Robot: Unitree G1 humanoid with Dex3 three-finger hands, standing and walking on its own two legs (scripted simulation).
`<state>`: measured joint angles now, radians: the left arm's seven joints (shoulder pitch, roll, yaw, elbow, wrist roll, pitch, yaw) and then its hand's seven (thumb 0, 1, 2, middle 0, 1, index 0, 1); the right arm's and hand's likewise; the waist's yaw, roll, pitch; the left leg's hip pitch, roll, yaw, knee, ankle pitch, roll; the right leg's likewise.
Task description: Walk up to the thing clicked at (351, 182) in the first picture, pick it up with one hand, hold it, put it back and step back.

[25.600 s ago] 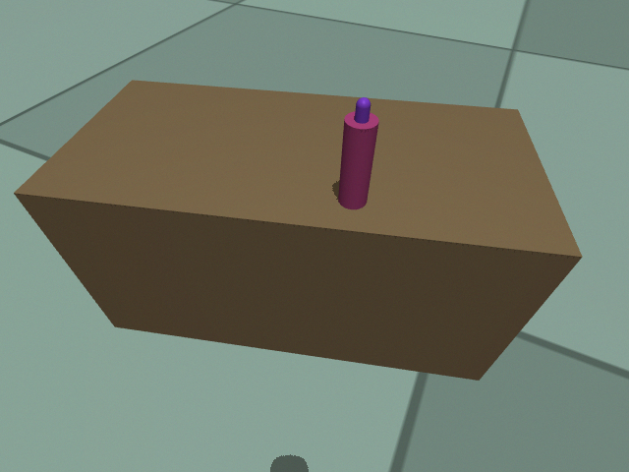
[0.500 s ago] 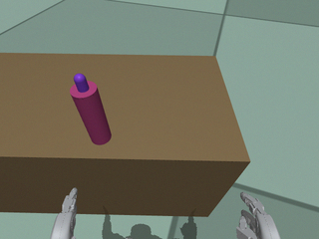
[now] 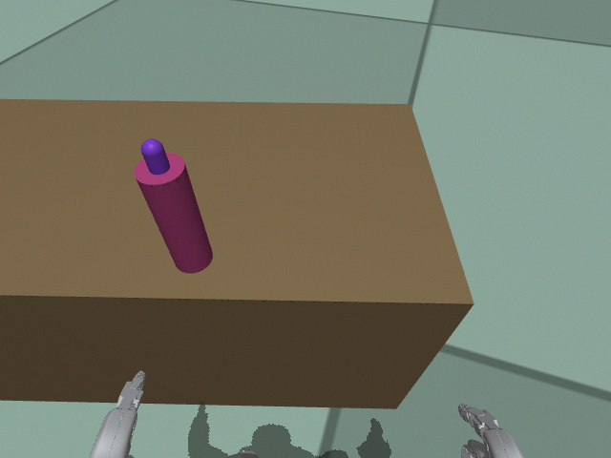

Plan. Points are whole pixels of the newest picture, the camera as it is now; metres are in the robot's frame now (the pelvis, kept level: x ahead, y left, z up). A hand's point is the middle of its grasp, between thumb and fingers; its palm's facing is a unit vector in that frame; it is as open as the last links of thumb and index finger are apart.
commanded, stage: home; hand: left
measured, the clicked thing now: (175, 209) +0.47 +0.21 +0.05
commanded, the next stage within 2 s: stand in 0.12 s
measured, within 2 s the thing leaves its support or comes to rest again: neither
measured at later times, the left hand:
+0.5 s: hand out of the picture +0.06 +0.24 -0.12, palm faces -0.03 -0.94 -0.33, open 13.6 cm
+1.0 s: hand out of the picture +0.06 +0.26 -0.11, palm faces -0.05 -0.94 -0.34, open 7.4 cm
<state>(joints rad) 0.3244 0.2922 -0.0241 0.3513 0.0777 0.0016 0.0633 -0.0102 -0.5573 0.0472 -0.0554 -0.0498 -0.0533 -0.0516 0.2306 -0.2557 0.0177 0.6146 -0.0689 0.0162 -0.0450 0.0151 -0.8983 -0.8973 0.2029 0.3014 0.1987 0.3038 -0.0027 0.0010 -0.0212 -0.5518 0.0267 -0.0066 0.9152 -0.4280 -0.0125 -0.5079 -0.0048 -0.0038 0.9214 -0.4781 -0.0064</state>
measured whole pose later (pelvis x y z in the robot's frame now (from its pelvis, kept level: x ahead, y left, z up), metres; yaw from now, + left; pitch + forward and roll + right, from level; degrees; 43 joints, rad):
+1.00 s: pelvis +0.00 +0.01 +0.06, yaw -1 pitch -3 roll +0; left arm 0.13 0.34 0.00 1.17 0.02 -0.02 0.00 0.00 0.89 0.90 -0.20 -0.30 -0.20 -0.30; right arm 0.13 -0.33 -0.01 1.16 -0.02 -0.01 0.00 0.01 -0.90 -0.90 0.20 0.30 0.20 0.30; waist 0.00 0.00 0.06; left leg -0.14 0.01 0.03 0.36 -0.16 0.00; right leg -0.11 -0.02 0.02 0.36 -0.19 0.02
